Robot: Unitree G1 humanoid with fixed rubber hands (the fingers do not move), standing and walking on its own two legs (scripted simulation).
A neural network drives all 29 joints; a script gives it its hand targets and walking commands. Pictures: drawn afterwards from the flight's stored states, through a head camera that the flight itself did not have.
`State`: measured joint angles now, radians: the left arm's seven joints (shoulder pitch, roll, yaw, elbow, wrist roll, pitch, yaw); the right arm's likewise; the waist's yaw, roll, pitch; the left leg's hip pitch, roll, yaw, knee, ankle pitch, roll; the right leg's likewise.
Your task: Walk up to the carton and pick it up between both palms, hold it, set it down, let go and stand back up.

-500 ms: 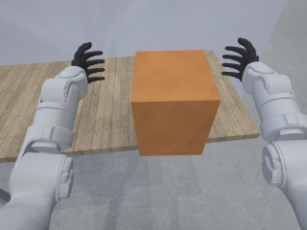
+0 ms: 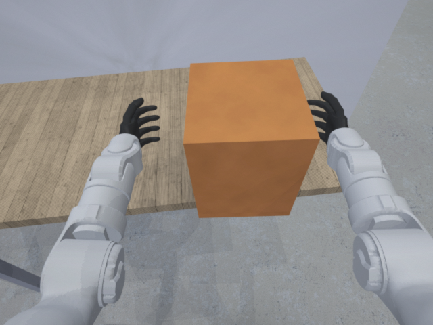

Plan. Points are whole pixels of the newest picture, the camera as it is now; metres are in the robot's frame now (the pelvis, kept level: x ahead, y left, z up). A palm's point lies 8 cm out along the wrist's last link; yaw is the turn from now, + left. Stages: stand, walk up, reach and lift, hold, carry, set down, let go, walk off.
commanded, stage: reach and lift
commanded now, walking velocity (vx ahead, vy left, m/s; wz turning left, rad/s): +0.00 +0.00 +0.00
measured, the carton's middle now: (242, 143) +0.47 -0.08 +0.06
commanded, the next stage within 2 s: none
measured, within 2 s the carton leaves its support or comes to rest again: leaves its support in 1.84 s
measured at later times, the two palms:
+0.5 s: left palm (141, 149) +0.46 +0.12 +0.08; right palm (327, 145) +0.43 -0.24 +0.07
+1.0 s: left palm (167, 146) +0.46 +0.07 +0.09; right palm (318, 147) +0.42 -0.22 +0.07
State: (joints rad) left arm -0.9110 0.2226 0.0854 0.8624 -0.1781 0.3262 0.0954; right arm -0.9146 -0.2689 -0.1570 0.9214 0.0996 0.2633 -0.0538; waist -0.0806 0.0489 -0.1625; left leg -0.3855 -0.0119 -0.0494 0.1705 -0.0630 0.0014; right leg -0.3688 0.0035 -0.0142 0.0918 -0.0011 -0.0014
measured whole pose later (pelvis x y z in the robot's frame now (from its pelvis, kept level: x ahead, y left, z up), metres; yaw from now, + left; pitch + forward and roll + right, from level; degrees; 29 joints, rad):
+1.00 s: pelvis +0.00 +0.00 +0.00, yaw -1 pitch +19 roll +0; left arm -0.92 0.01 0.22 1.01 0.08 0.08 0.17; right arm -0.88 -0.11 -0.31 1.00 -0.10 0.06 -0.08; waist -0.07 0.05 -0.21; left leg -0.42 -0.01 -0.03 0.12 -0.04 0.00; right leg -0.41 0.01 0.01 0.03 0.04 0.00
